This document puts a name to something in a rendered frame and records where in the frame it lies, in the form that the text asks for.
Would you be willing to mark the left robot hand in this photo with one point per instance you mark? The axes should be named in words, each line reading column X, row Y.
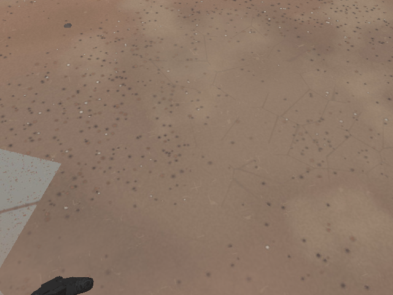
column 65, row 286

